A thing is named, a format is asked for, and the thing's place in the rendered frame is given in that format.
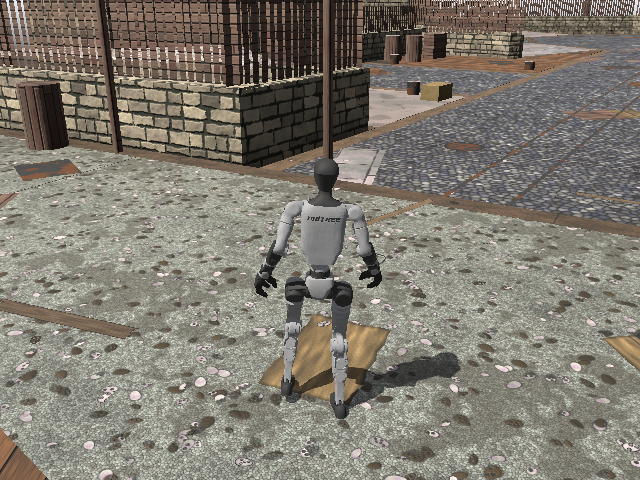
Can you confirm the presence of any left robot forearm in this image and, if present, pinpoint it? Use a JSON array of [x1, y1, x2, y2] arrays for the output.
[[258, 240, 282, 279]]

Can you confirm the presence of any robot left shin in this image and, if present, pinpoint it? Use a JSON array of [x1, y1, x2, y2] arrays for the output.
[[283, 318, 298, 384]]

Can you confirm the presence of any right robot forearm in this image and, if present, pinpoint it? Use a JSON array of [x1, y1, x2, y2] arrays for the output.
[[362, 242, 380, 275]]

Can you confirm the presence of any right robot upper arm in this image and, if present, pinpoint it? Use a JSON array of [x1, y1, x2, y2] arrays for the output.
[[345, 203, 372, 257]]

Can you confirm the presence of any robot right hand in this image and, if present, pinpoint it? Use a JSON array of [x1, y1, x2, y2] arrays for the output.
[[359, 270, 382, 288]]

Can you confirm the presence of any robot right shin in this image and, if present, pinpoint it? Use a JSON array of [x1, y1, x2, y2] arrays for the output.
[[332, 338, 348, 405]]

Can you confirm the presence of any robot shin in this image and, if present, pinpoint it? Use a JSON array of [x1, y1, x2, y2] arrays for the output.
[[332, 338, 348, 405], [283, 318, 298, 384]]

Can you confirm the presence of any left robot upper arm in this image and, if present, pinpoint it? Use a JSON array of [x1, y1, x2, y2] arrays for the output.
[[272, 200, 304, 256]]

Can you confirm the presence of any robot left hand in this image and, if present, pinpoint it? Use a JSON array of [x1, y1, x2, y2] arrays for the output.
[[254, 273, 277, 298]]

